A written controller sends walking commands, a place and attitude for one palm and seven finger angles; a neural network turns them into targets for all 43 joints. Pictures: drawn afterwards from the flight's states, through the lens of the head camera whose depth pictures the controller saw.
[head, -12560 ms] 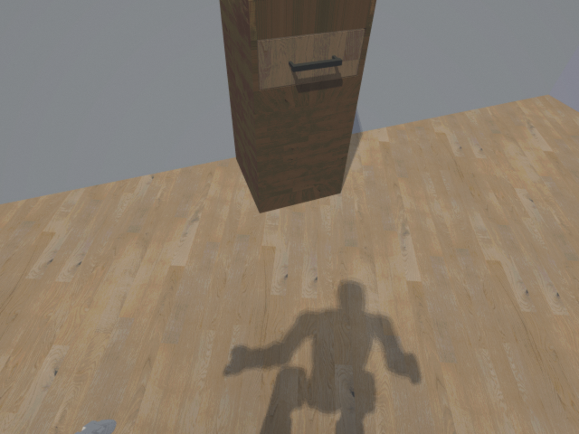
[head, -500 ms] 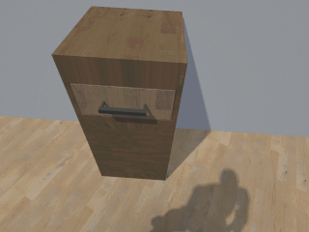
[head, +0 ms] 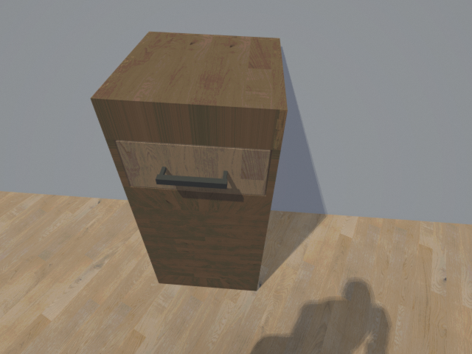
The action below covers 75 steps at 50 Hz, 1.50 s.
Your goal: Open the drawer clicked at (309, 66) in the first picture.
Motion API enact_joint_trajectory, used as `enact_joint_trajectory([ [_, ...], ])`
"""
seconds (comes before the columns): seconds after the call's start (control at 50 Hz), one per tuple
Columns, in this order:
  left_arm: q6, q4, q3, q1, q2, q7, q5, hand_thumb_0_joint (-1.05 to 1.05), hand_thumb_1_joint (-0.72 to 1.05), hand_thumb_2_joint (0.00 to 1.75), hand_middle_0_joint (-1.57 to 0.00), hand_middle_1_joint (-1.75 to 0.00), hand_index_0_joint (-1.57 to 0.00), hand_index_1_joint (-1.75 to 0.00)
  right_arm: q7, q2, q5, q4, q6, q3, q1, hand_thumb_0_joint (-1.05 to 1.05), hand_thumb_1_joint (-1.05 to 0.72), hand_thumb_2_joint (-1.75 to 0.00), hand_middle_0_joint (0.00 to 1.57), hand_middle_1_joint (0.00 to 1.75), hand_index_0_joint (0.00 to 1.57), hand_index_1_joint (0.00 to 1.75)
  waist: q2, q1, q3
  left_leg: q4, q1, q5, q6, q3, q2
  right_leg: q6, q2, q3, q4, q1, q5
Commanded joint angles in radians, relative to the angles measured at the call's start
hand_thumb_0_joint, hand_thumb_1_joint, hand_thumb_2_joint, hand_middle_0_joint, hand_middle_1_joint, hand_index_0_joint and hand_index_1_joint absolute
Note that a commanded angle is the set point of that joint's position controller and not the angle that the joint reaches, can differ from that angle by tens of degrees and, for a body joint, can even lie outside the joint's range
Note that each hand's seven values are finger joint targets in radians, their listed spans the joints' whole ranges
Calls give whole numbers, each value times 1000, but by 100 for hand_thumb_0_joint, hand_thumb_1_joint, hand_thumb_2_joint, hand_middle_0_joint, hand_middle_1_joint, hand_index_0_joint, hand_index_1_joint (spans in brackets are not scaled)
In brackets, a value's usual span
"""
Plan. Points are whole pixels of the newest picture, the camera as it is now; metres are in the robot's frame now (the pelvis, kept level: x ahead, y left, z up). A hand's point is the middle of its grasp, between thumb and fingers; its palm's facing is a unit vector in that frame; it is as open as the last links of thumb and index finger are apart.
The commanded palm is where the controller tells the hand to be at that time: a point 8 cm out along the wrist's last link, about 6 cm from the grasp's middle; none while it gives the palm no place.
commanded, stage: look again from close up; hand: left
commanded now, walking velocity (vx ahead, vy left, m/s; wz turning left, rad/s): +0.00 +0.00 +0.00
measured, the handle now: (193, 176) +0.55 +0.15 -0.05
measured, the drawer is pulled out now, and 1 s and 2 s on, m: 0.00 0.00 0.00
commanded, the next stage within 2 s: shuffle to correct the standing spot in 0.28 s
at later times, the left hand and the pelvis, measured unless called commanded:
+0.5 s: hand out of the picture -0.04 +0.12 -0.18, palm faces +0.04 -0.99 -0.11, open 7.4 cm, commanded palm none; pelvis -0.01 -0.01 +0.00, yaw +0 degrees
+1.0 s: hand out of the picture +0.01 +0.09 -0.18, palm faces +0.07 -0.99 -0.14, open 7.4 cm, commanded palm none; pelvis +0.04 -0.05 +0.00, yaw +0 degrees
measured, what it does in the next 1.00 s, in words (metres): shifts its weight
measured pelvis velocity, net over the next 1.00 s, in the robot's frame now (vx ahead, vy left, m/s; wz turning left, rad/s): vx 0.04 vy -0.05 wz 0.01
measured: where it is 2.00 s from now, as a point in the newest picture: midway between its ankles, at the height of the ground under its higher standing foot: outside the picture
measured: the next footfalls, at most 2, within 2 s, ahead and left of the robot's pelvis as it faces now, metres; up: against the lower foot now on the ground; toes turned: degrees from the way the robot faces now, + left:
none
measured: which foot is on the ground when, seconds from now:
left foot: down 0.00-1.00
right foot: down 0.00-1.00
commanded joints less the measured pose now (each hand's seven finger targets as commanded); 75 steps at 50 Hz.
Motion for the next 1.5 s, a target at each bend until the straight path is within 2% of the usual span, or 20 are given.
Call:
enact_joint_trajectory([
  [0.0,-14,-34,12,67,64,1,1,0,90,90,-20,-30,-20,-30,0,-95,4,-33,-21,-15,57,0,-90,-90,20,30,20,30,-15,-1,160,-229,-200,-16,-44,-197,169,-55,-35,88,-67,40,65],
  [0.14,-20,-35,16,72,67,1,-2,0,90,90,-20,-30,-20,-30,-1,-85,5,-5,-27,-10,69,0,-90,-90,20,30,20,30,-10,-3,108,-198,-128,90,-44,-158,162,-53,-45,102,-98,61,100],
  [0.36,-20,-25,20,88,52,1,0,0,90,90,-20,-30,-20,-30,0,-65,6,29,-21,-11,74,0,-90,-90,20,30,20,30,-2,0,135,-228,-164,-24,-47,-165,161,-55,-43,107,-130,65,52],
  [0.5,-7,-37,31,97,24,-16,19,0,90,90,-20,-30,-20,-30,-6,-99,-5,34,-11,-37,89,0,-90,-90,20,30,20,30,54,-4,188,-310,-218,-372,0,-259,230,-60,25,43,-24,-17,-138],
  [0.64,-17,-45,43,137,12,-28,16,0,90,90,-20,-30,-20,-30,-12,-77,-5,26,-25,-44,109,0,-90,-90,20,30,20,30,18,-1,203,-239,-198,-268,17,-232,231,-84,22,83,-26,-32,-101],
  [0.7,-31,-30,43,176,19,-19,10,0,90,90,-20,-30,-20,-30,-13,-35,3,26,-34,-27,102,0,-90,-90,20,30,20,30,-69,14,175,-96,-218,-53,-16,-120,149,-98,-37,178,-90,56,37],
  [0.76,-47,-9,39,179,48,-5,-3,0,90,90,-20,-30,-20,-30,-15,16,8,45,-32,-9,128,0,-90,-90,20,30,20,30,-139,-13,94,-15,-137,47,-60,-58,101,-119,-122,233,-126,105,384],
  [0.82,-52,-19,31,147,47,4,-9,0,90,90,-20,-30,-20,-30,-19,4,15,65,-33,-13,128,0,-90,-90,20,30,20,30,-32,-16,30,-60,-56,268,-75,-86,136,-85,-93,166,-65,154,708],
  [0.88,-43,-37,44,135,79,14,-9,0,90,90,-20,-30,-20,-30,-25,-18,19,55,-21,-24,104,0,-90,-90,20,30,20,30,1,-3,-17,-45,-48,346,-82,-83,147,-87,-111,166,-27,199,763],
  [0.98,-24,-56,55,104,98,21,-2,0,90,90,-20,-30,-20,-30,-22,-29,19,33,3,-39,69,0,-90,-90,20,30,20,30,-59,0,7,-12,-66,281,-86,-75,140,-104,-133,178,-21,162,706],
  [1.08,-10,-82,54,44,77,16,-1,0,90,90,-20,-30,-20,-30,-15,-40,12,23,5,-40,40,0,-90,-90,20,30,20,30,-20,-3,37,-61,-32,317,-66,-115,169,-92,-82,150,-46,63,353],
  [1.1,-18,-32,54,130,150,44,0,0,90,90,-20,-30,-20,-30,-7,-109,22,-69,-5,-56,-112,0,-90,-90,20,30,20,30,4,38,104,114,-98,208,-97,-68,173,-61,-125,214,-59,17,654],
  [1.12,-33,-57,47,88,186,34,4,0,90,90,-20,-30,-20,-30,3,-92,24,-95,7,-44,-75,0,-90,-90,20,30,20,30,-31,-18,79,101,-119,58,-101,-61,133,-96,-177,229,-67,49,694],
  [1.14,-35,-84,51,58,174,26,4,0,90,90,-20,-30,-20,-30,4,-45,14,-79,11,-45,-3,0,-90,-90,20,30,20,30,-43,-30,-26,59,-78,-39,-84,-72,107,-127,-193,248,-55,79,558],
  [1.16,-30,-97,48,20,167,23,4,0,90,90,-20,-30,-20,-30,5,-52,12,-73,14,-47,15,0,-90,-90,20,30,20,30,-74,-39,-54,19,-54,-28,-79,-79,114,-129,-161,215,-67,62,344],
  [1.2,-14,-123,43,-33,153,15,1,0,90,90,-20,-30,-20,-30,10,-82,4,-77,13,-43,10,0,-90,-90,20,30,20,30,-11,-36,10,-42,-58,5,-62,-127,138,-106,-90,181,-87,-29,-31],
  [1.22,-5,-130,41,-41,147,12,3,0,90,90,-20,-30,-20,-30,12,-91,-1,-88,9,-42,1,0,-90,-90,20,30,20,30,55,-27,71,-94,-111,5,-45,-167,170,-89,-48,147,-67,-52,-96],
  [1.26,5,-127,35,-23,128,4,5,0,90,90,-20,-30,-20,-30,13,-123,-6,-111,7,-39,-40,0,-90,-90,20,30,20,30,97,-2,154,-216,-252,-153,-27,-233,206,-68,0,92,-28,-8,-95],
  [1.3,10,-121,30,3,119,-3,10,0,90,90,-20,-30,-20,-30,14,-144,-6,-130,5,-40,-64,0,-90,-90,20,30,20,30,57,17,181,-270,-328,-258,-20,-253,209,-61,13,80,-9,41,-61],
  [1.48,5,-118,28,26,115,-13,10,0,90,90,-20,-30,-20,-30,12,-163,-6,-112,-4,-34,-30,0,-90,-90,20,30,20,30,-3,14,143,-303,-272,-271,-20,-261,202,-54,9,100,-34,37,-41],
])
